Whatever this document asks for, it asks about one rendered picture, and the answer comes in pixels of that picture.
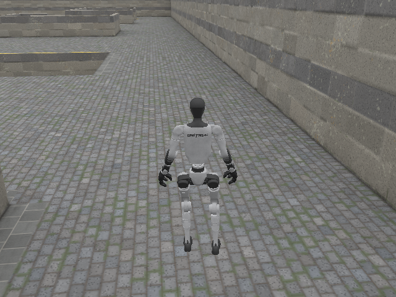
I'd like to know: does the right robot shin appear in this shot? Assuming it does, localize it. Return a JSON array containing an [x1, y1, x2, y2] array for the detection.
[[211, 204, 220, 246]]

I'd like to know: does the right robot thigh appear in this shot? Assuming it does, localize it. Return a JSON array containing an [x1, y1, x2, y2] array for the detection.
[[207, 173, 220, 215]]

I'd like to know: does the robot left hand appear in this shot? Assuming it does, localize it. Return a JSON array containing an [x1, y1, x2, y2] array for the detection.
[[158, 171, 172, 187]]

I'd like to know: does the left robot upper arm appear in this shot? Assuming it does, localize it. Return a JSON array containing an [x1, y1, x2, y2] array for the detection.
[[168, 125, 185, 159]]

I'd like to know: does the robot right hand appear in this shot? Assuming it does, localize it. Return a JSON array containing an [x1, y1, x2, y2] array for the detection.
[[223, 170, 238, 184]]

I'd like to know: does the right robot upper arm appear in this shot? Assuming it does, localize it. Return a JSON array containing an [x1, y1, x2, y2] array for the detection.
[[210, 124, 229, 158]]

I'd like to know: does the robot right forearm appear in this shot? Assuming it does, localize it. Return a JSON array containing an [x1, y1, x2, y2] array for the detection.
[[223, 149, 236, 173]]

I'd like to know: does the robot left forearm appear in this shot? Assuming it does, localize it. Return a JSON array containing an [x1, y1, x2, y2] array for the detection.
[[161, 149, 174, 174]]

